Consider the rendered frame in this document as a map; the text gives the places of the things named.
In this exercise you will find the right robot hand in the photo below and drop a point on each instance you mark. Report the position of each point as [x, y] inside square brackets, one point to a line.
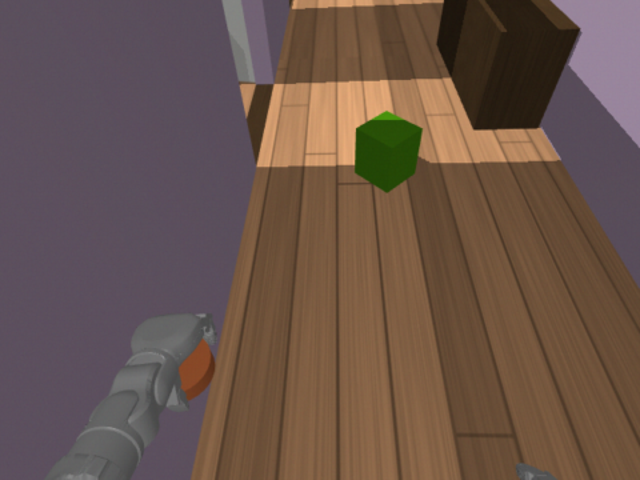
[527, 472]

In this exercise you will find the left robot hand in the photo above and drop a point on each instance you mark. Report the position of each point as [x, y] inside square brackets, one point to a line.
[178, 335]

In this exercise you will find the left robot arm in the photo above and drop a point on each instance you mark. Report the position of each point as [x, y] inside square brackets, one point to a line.
[111, 445]

